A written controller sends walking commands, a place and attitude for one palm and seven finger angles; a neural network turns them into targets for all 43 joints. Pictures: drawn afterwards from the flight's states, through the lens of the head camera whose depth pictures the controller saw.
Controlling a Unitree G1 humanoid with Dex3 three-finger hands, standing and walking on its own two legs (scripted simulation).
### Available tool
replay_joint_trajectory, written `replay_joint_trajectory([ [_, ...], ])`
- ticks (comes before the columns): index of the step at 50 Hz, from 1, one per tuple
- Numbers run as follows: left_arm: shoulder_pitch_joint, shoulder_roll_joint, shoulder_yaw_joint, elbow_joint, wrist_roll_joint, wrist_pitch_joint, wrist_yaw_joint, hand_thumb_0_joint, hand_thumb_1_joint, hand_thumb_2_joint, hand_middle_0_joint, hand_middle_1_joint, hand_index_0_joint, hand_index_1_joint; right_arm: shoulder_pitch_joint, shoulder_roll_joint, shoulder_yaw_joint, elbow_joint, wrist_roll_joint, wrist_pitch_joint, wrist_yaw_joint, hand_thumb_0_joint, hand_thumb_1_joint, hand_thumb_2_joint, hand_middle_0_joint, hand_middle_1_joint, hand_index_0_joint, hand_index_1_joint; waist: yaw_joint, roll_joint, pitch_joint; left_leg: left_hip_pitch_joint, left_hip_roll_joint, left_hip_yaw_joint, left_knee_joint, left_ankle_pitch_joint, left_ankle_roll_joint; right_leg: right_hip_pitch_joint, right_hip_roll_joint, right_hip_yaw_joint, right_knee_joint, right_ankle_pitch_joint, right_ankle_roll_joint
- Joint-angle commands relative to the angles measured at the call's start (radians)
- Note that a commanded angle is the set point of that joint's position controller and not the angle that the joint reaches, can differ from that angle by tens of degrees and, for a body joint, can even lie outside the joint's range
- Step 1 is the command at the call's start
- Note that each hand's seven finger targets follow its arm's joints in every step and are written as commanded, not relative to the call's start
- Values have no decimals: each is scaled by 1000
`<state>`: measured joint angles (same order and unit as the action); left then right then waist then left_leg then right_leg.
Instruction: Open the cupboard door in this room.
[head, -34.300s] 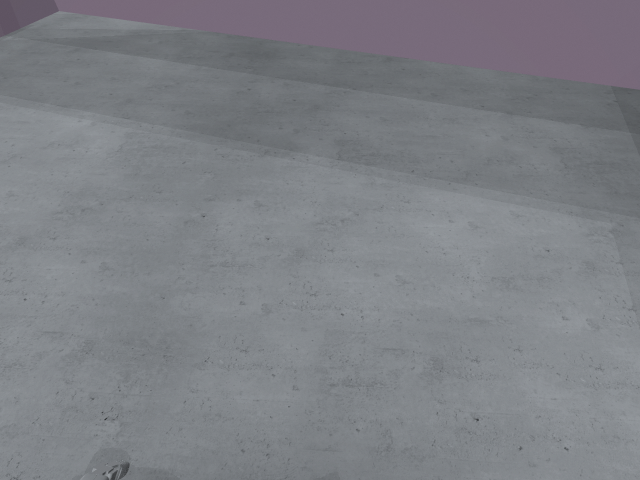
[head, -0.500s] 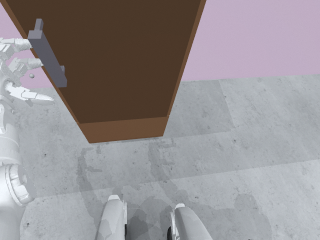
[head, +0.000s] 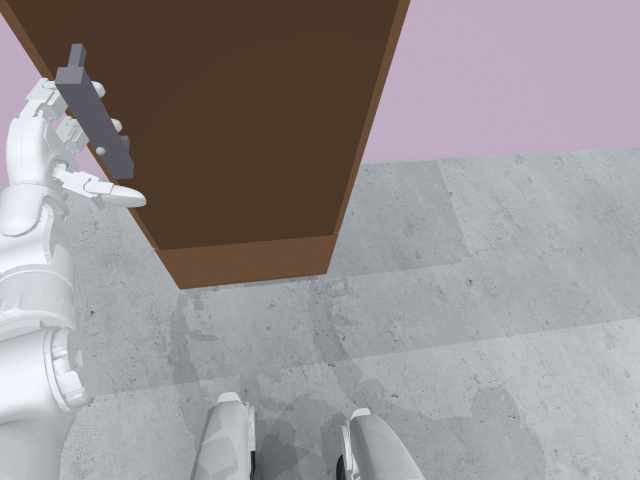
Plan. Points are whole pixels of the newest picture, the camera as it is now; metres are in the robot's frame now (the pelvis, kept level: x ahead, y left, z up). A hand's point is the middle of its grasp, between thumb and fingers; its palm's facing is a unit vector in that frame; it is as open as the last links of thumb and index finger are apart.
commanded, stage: slide the fingers in behind the handle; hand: left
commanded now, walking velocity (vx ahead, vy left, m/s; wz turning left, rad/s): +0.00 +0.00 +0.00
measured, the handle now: (102, 117) +0.54 +0.25 +0.07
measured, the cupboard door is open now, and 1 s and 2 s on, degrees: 0 0 9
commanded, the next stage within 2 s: close the thumb around the handle in 0.74 s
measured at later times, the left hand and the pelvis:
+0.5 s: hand (121, 150) +0.49 +0.22 +0.07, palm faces +0.11 -0.99 -0.02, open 14.1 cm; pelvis +0.01 -0.01 +0.00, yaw +1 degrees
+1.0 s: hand (121, 150) +0.49 +0.22 +0.07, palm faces +0.11 -0.99 -0.01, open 13.5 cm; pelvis +0.01 -0.01 +0.00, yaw +1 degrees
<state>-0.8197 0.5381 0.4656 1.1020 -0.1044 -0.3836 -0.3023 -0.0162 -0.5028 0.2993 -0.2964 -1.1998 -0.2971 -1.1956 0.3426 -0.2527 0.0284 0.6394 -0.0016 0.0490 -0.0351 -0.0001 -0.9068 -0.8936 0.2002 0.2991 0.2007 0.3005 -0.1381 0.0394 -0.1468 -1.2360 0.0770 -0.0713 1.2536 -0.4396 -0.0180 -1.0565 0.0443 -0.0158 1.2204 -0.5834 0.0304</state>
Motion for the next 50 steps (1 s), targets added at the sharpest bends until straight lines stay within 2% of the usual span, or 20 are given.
replay_joint_trajectory([
  [1,-401,261,11,-248,-16,-87,25,0,-500,300,-300,-1200,-300,-1200,135,-182,-71,-56,-5,-19,-8,0,-900,-900,200,300,200,300,4,158,-479,615,-21,-7,-130,252,39,-14,24,-35,-176,257,-53],
  [5,-346,246,24,-240,-30,-95,29,0,-500,300,-300,-1200,-300,-1200,142,-179,-75,-53,-7,-17,-6,0,-900,-900,200,300,200,300,10,116,-489,603,-24,0,-123,282,43,26,27,-33,-177,298,-52],
  [6,-351,226,2,-227,-26,-90,28,0,-500,300,-300,-1200,-300,-1200,138,-178,-73,-53,-4,-14,-4,0,-900,-900,200,300,200,300,5,135,-470,601,-23,1,-129,270,39,6,24,-35,-178,284,-50],
  [8,-377,191,-28,-217,-25,-81,34,0,-500,300,-300,-1200,-300,-1200,140,-176,-75,-49,-4,-12,-1,0,-900,-900,200,300,200,300,-10,109,-431,583,-25,1,-132,239,43,2,25,-35,-190,268,-47],
  [10,-385,210,-7,-232,-24,-86,46,0,-500,300,-300,-1200,-300,-1200,144,-179,-77,-50,-7,-12,-5,0,-900,-900,200,300,200,300,-9,89,-453,582,-26,-1,-127,248,46,12,25,-32,-186,276,-49],
  [13,-405,177,-31,-258,-21,-99,59,0,-500,300,-300,-1200,-300,-1200,139,-169,-78,-46,-8,-15,-1,0,-900,-900,200,300,200,300,-2,147,-473,613,-28,2,-128,263,40,7,23,-32,-184,281,-50],
  [15,-384,196,-10,-249,-19,-108,72,0,-500,300,-300,-1200,-300,-1200,144,-173,-78,-45,-11,-13,0,0,-900,-900,200,300,200,300,0,103,-482,602,-28,1,-124,273,43,25,25,-31,-181,295,-51],
  [16,-392,174,-28,-236,-18,-106,75,0,-500,300,-300,-1200,-300,-1200,138,-170,-78,-44,-9,-13,0,0,-900,-900,200,300,200,300,-12,95,-466,590,-29,5,-123,265,44,19,23,-29,-185,297,-46],
  [18,-397,178,-33,-249,-8,-111,79,0,-500,300,-300,-1200,-300,-1200,138,-168,-78,-45,-10,-13,4,0,-900,-900,200,300,200,300,-2,129,-475,594,-32,9,-122,266,42,29,22,-26,-184,301,-48],
  [21,-370,181,-28,-250,-6,-118,76,0,-500,300,-300,-1200,-300,-1200,135,-169,-80,-49,-9,-9,4,0,-900,-900,200,300,200,300,4,121,-488,605,-32,10,-125,275,41,38,23,-25,-184,310,-49],
  [24,-400,147,-63,-242,-13,-114,69,0,-500,300,-300,-1200,-300,-1200,131,-168,-78,-44,-6,-8,3,0,-900,-900,200,300,200,300,-17,115,-447,594,-32,9,-129,249,43,21,23,-26,-193,291,-48],
  [31,-395,175,-39,-242,-18,-121,66,0,-500,300,-300,-1200,-300,-1200,133,-170,-77,-42,-7,-10,-1,0,-900,-900,200,300,200,300,-5,110,-485,593,-34,9,-121,276,46,42,22,-20,-183,322,-48],
  [32,-399,161,-48,-234,-19,-118,64,0,-500,300,-300,-1200,-300,-1200,131,-167,-78,-39,-6,-10,0,0,-900,-900,200,300,200,300,-10,124,-473,592,-34,12,-117,274,45,33,22,-21,-186,322,-47],
  [34,-389,178,-34,-223,-21,-114,63,0,-500,300,-300,-1200,-300,-1200,132,-170,-78,-40,-6,-8,0,0,-900,-900,200,300,200,300,-7,92,-457,575,-34,10,-122,255,45,45,24,-22,-191,308,-47],
  [36,-406,154,-55,-235,-22,-117,61,0,-500,300,-300,-1200,-300,-1200,131,-168,-77,-40,-6,-9,0,0,-900,-900,200,300,200,300,-11,120,-469,596,-34,8,-121,272,45,28,22,-24,-186,314,-48],
  [38,-394,186,-29,-220,-22,-112,63,0,-500,300,-300,-1200,-300,-1200,133,-172,-77,-39,-5,-8,-1,0,-900,-900,200,300,200,300,-8,91,-459,574,-34,10,-120,265,46,46,23,-21,-189,317,-46],
  [42,-375,180,-27,-241,-21,-117,62,0,-500,300,-300,-1200,-300,-1200,131,-170,-80,-43,-7,-6,0,0,-900,-900,200,300,200,300,3,128,-483,609,-32,8,-123,287,41,34,22,-26,-182,320,-49],
  [44,-387,159,-47,-230,-22,-111,64,0,-388,348,-308,-1212,-308,-1212,129,-169,-78,-43,-5,-5,1,0,-900,-900,200,300,200,300,-11,93,-442,585,-32,7,-129,254,43,28,24,-28,-193,297,-47],
  [46,-390,148,-54,-236,-19,-116,67,0,-276,396,-316,-1224,-316,-1224,129,-168,-77,-43,-6,-8,1,0,-900,-900,200,300,200,300,-4,127,-464,604,-33,4,-129,260,41,18,23,-29,-186,290,-49],
  [50,-385,176,-32,-242,-19,-120,70,0,-52,492,-332,-1248,-332,-1248,136,-172,-79,-41,-9,-8,0,0,-900,-900,200,300,200,300,-3,109,-475,599,-34,5,-126,269,44,37,24,-25,-187,306,-50],
])
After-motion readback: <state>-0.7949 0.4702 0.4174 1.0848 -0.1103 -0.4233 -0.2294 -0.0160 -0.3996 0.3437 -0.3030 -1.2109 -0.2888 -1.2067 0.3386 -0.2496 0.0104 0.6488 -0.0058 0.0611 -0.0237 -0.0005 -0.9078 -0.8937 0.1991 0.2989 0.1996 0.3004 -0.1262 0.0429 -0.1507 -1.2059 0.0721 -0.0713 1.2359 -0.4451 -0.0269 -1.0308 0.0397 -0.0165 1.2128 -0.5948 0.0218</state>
